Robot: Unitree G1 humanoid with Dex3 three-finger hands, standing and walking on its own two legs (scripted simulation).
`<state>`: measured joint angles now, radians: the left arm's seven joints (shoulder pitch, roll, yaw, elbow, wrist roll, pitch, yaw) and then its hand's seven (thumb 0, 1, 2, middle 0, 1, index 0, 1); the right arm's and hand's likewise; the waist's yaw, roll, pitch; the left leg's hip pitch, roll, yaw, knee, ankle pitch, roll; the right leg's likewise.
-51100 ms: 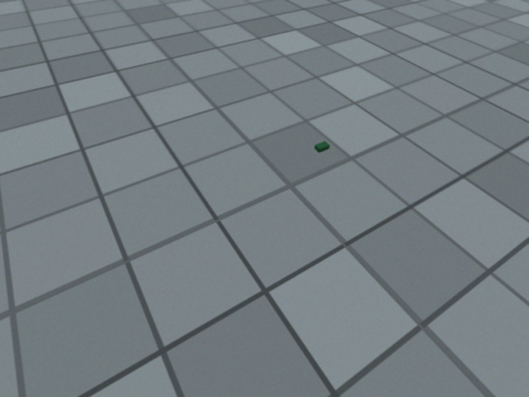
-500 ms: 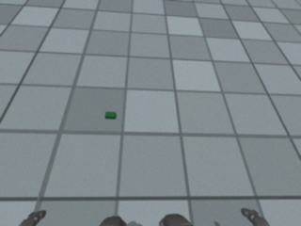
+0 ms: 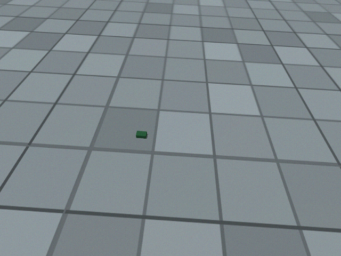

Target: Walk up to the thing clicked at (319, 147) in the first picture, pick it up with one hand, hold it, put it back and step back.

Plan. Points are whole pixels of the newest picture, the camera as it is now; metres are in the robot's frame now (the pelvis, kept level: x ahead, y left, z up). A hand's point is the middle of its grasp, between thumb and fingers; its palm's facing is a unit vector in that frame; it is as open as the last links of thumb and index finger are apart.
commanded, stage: step back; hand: left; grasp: from above
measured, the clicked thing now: (141, 134) +1.08 +0.21 -0.75
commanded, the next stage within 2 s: stand in 0.80 s
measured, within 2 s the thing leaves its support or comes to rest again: neither
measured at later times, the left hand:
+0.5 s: hand out of the picture +0.08 +0.27 -0.15, palm faces +0.03 -0.94 -0.34, open 7.4 cm
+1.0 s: hand out of the picture +0.15 +0.25 -0.13, palm faces -0.03 -0.94 -0.34, open 7.4 cm
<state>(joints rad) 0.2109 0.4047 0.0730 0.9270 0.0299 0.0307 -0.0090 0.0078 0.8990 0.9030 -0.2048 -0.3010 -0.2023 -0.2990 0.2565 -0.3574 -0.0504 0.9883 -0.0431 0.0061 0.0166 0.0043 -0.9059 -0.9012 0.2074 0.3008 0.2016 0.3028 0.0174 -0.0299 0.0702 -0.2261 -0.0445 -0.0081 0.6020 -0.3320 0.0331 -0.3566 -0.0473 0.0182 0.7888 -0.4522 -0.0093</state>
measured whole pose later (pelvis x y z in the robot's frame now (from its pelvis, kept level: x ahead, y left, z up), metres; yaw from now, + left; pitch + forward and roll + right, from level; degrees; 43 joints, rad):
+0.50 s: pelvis +0.02 +0.01 +0.00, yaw +0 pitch -2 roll +0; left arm 0.19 0.38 0.04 1.02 0.01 0.00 -0.01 0.01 0.90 0.90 -0.21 -0.30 -0.20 -0.30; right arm 0.18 -0.35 -0.05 1.02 -0.04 -0.03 0.01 0.00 -0.91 -0.90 0.21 0.30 0.20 0.30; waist 0.03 -0.03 0.06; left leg -0.26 -0.01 0.01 0.58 -0.28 0.02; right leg -0.25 -0.04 0.01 0.66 -0.43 -0.01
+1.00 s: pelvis +0.04 +0.00 +0.02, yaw -1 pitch -3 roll +0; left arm 0.06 0.34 0.00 1.10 0.00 -0.02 0.00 0.01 0.90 0.90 -0.20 -0.30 -0.20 -0.30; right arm 0.04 -0.33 -0.02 1.10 -0.01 -0.02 0.01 0.00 -0.91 -0.90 0.21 0.30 0.20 0.30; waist 0.00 0.00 0.07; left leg -0.12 0.01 0.02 0.36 -0.20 -0.01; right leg -0.09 -0.02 0.00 0.37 -0.23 0.02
